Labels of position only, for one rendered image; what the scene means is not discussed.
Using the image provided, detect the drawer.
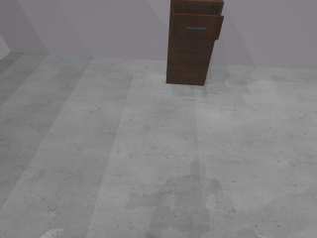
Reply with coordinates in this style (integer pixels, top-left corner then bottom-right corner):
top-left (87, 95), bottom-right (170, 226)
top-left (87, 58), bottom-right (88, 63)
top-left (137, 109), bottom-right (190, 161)
top-left (171, 8), bottom-right (224, 41)

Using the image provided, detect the handle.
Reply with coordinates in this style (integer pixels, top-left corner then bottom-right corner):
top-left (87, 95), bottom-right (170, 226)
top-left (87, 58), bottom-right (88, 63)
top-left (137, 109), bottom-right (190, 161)
top-left (186, 26), bottom-right (207, 34)

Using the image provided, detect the left robot hand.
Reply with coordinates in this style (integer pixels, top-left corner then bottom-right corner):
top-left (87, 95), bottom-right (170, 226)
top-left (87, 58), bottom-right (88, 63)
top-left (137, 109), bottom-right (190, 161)
top-left (41, 228), bottom-right (65, 238)

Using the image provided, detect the cabinet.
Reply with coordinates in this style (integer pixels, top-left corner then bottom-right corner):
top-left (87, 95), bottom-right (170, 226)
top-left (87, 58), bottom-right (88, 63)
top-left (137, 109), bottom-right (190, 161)
top-left (165, 0), bottom-right (224, 86)

